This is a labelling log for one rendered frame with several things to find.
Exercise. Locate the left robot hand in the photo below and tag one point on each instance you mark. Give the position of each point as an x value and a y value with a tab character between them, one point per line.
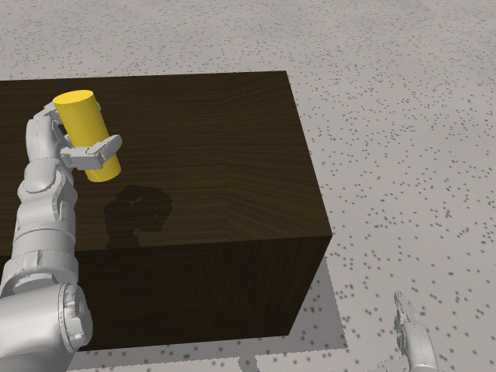
45	140

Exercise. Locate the right robot hand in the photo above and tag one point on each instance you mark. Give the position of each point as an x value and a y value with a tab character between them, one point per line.
412	338

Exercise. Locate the left robot arm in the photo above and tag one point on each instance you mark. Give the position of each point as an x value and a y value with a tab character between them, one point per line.
44	317

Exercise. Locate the can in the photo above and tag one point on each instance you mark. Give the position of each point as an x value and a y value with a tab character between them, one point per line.
82	119

